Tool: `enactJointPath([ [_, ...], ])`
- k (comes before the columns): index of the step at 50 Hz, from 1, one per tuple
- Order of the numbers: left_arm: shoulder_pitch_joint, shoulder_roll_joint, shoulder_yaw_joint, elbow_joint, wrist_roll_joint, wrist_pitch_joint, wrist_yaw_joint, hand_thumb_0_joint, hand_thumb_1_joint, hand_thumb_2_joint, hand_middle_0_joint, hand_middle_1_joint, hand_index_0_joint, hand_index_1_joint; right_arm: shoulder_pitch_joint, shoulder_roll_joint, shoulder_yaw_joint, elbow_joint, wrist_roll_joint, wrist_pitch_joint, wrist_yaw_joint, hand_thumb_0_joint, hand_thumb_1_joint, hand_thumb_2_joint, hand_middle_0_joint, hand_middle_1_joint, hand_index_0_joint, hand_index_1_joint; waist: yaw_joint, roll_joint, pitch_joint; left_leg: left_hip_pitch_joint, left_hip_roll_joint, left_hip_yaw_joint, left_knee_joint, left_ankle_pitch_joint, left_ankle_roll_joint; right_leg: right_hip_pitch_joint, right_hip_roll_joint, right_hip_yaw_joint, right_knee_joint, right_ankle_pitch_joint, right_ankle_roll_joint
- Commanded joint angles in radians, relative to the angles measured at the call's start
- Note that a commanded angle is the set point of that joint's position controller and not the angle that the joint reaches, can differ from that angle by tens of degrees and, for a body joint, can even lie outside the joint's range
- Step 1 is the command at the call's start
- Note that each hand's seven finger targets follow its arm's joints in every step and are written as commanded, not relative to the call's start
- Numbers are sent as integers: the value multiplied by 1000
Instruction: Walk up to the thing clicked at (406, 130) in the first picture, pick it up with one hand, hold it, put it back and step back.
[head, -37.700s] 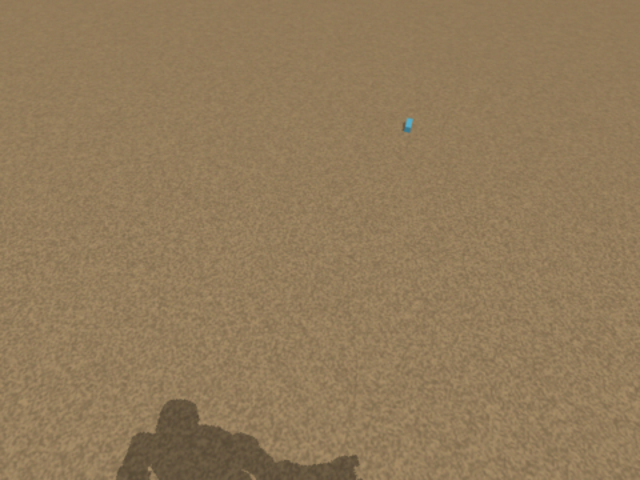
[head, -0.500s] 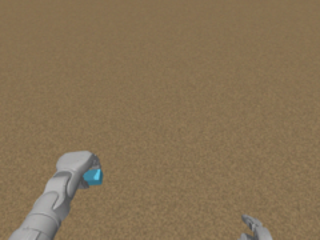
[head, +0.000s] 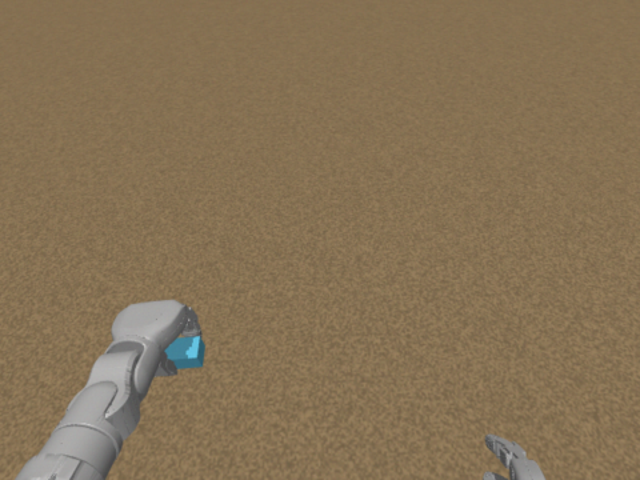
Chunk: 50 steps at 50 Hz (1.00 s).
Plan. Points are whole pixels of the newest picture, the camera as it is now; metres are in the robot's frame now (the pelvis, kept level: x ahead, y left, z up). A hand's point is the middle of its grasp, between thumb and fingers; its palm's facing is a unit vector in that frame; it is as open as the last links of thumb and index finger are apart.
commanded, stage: hold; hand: left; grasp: from above
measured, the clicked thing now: (169, 354) +0.32 +0.23 -0.07
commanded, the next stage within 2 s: crouch in 0.04 s
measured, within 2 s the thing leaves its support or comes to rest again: neither
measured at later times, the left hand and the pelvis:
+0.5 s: hand (175, 378) +0.29 +0.23 -0.10, palm faces -0.46 -0.02 -0.89, open 6.4 cm; pelvis -0.01 +0.00 -0.02, yaw +1 degrees
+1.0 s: hand (219, 395) +0.35 +0.22 -0.35, palm faces -0.43 +0.01 -0.90, open 6.4 cm; pelvis -0.07 +0.01 -0.22, yaw +0 degrees
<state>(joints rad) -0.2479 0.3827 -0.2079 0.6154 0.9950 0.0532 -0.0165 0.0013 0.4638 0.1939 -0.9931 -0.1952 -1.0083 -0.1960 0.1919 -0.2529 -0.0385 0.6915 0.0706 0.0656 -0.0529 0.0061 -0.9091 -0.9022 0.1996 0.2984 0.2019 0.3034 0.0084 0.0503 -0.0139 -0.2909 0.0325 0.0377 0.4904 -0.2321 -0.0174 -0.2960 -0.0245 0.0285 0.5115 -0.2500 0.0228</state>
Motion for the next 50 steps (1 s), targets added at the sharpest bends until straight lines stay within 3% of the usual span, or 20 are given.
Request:
enactJointPath([
  [1, -293, 187, 97, -183, -3, 0, 28, 0, 756, 333, -1145, -277, -1155, -269, -71, -124, -43, -139, 1, -40, -3, 0, -901, -902, 199, 300, 199, 300, 3, -52, -257, 146, -42, 13, -42, 218, 29, 64, 48, -26, -76, 201, -23],
  [5, -288, 187, 90, -183, -15, -4, 17, 0, 761, 307, -1156, -252, -1165, -245, -82, -120, -38, -150, 2, -37, -4, 0, -903, -903, 199, 300, 199, 300, 8, -46, -225, 134, -44, 14, -52, 181, 30, 57, 44, -25, -90, 167, -24],
  [7, -294, 192, 93, -175, -4, -11, 19, 0, 788, 257, -1123, -325, -1169, -280, -76, -122, -38, -148, 1, -36, -5, 0, -915, -912, 200, 301, 201, 301, 0, -52, -229, 135, -44, 10, -54, 185, 29, 53, 46, -26, -84, 169, -26],
  [8, -285, 193, 94, -190, -3, -17, 21, 0, 708, 215, -1043, -246, -1089, -214, -78, -125, -40, -151, 0, -34, -4, 0, -875, -896, 201, 301, 201, 301, 5, -36, -231, 142, -45, 11, -52, 185, 27, 55, 43, -24, -85, 167, -28],
  [9, -293, 198, 102, -187, 2, -19, 25, 0, 742, 257, -1123, -205, -1141, -193, -75, -122, -39, -147, 0, -34, -4, 0, -883, -898, 200, 300, 201, 300, 3, -46, -238, 140, -42, 9, -48, 193, 28, 56, 46, -26, -81, 173, -27],
  [14, -302, 179, 104, -130, 28, -39, 86, 0, 812, 275, -1202, -158, -1205, -159, -52, -120, -43, -129, -5, -28, -1, 0, -882, -898, 200, 300, 200, 300, -19, -77, -232, 125, -49, 11, -18, 209, 31, 21, 40, -23, -63, 207, -19],
  [16, -285, 160, 100, -43, 45, -50, 122, 0, 839, 256, -1223, -143, -1228, -141, -43, -123, -45, -115, -14, -24, 2, 0, -881, -897, 200, 300, 200, 300, -29, -92, -199, 80, -48, 10, 5, 182, 30, -19, 39, -28, -46, 177, -21],
  [19, -353, 150, 87, 53, 76, -65, 185, 0, 859, 250, -1245, -125, -1248, -125, -15, -129, -53, -92, -25, -20, 11, 0, -882, -898, 200, 300, 200, 300, -49, -77, -206, 16, -50, 9, 62, 144, 25, -91, 38, -29, 7, 139, -26],
  [23, -472, 135, 77, 161, 101, -74, 266, 0, 896, 221, -1258, -152, -1273, -140, 32, -141, -67, -57, -44, -25, 26, 0, -887, -898, 199, 299, 199, 299, -77, -57, -297, -126, -51, 11, 233, 121, 21, -235, 37, -22, 157, 132, -26],
  [25, -483, 99, 67, 244, 120, -79, 305, 0, 882, 220, -1265, -127, -1274, -122, 56, -138, -73, -59, -54, -31, 34, 0, -889, -898, 199, 299, 199, 299, -82, -52, -330, -221, -46, 6, 325, 84, 15, -325, 39, -30, 252, 93, -35],
  [27, -557, 118, 80, 288, 142, -83, 345, 0, 888, 236, -1267, -152, -1277, -145, 75, -147, -78, -62, -60, -38, 39, 0, -891, -898, 199, 299, 199, 299, -86, -27, -382, -316, -41, 2, 414, 55, 13, -429, 43, -32, 336, 63, -40],
  [29, -580, 92, 75, 350, 153, -80, 380, 0, 919, 240, -1277, -180, -1294, -166, 90, -152, -85, -64, -67, -48, 41, 0, -892, -898, 199, 299, 199, 299, -100, -19, -418, -400, -36, -7, 490, 17, 15, -521, 45, -41, 417, 23, -44],
  [33, -647, 144, 111, 388, 166, -72, 426, 0, 916, 295, -1295, -161, -1297, -161, 102, -162, -94, -52, -81, -65, 35, 0, -890, -897, 199, 299, 199, 299, -92, 23, -531, -567, -35, -17, 622, -58, 18, -659, 45, -52, 562, -41, -52],
  [35, -683, 146, 114, 424, 169, -63, 439, 0, 928, 308, -1306, -161, -1307, -164, 112, -161, -92, -40, -90, -74, 30, 0, -890, -897, 199, 299, 199, 299, -114, 42, -576, -637, -30, -28, 693, -87, 21, -749, 46, -57, 635, -65, -54],
  [41, -773, 207, 162, 425, 153, -35, 463, 0, 878, 287, -1273, -148, -1274, -151, 127, -170, -95, -20, -110, -94, 22, 0, -888, -896, 199, 299, 200, 299, -129, 70, -724, -795, -23, -50, 833, -187, 20, -902, 44, -70, 804, -146, -60],
  [43, -777, 200, 162, 494, 146, -26, 453, 0, 873, 299, -1274, -141, -1271, -147, 124, -172, -91, -8, -116, -99, 21, 0, -887, -896, 199, 299, 200, 299, -154, 41, -679, -883, -19, -64, 874, -245, 23, -981, 47, -76, 847, -193, -60],
  [45, -821, 201, 169, 504, 133, -31, 442, 0, 860, 294, -1254, -149, -1256, -151, 127, -175, -90, -1, -125, -106, 25, 0, -884, -895, 199, 299, 200, 299, -162, 60, -685, -922, -18, -78, 910, -298, 20, -1066, 45, -82, 896, -243, -64],
  [46, -838, 240, 183, 494, 135, -36, 438, 0, 852, 284, -1242, -155, -1248, -153, 125, -180, -88, -3, -124, -110, 26, 0, -884, -895, 200, 299, 200, 299, -155, 86, -697, -938, -18, -87, 923, -322, 17, -1102, 45, -86, 923, -268, -66],
  [49, -841, 215, 173, 548, 137, -53, 426, 0, 881, 225, -1252, -130, -1266, -118, 132, -176, -82, 2, -128, -117, 33, 0, -884, -894, 200, 299, 200, 299, -182, 50, -694, -1039, -25, -84, 1004, -366, 25, -1169, 46, -90, 977, -311, -65],
  [50, -857, 241, 182, 530, 138, -63, 425, 0, 873, 222, -1244, -125, -1258, -114, 129, -174, -79, 2, -129, -120, 35, 0, -883, -894, 200, 299, 200, 299, -178, 51, -720, -1073, -28, -76, 1035, -370, 29, -1172, 49, -88, 991, -320, -64],
])
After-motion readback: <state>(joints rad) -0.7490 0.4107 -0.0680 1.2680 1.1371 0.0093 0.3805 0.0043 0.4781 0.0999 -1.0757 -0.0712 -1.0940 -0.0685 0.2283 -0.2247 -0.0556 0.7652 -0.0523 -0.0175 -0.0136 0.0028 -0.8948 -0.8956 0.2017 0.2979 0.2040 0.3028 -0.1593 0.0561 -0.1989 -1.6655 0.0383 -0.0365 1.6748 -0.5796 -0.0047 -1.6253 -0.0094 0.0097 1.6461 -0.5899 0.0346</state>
